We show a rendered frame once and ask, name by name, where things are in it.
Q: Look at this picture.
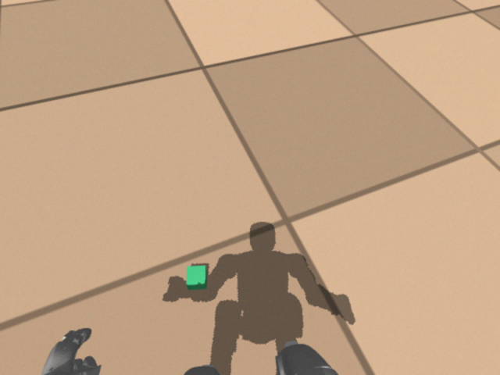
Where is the left robot hand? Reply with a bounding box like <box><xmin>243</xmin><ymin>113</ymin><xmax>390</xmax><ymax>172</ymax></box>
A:
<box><xmin>41</xmin><ymin>328</ymin><xmax>102</xmax><ymax>375</ymax></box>

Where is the small box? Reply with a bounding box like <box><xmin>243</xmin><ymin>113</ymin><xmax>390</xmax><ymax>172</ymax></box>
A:
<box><xmin>186</xmin><ymin>266</ymin><xmax>207</xmax><ymax>290</ymax></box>

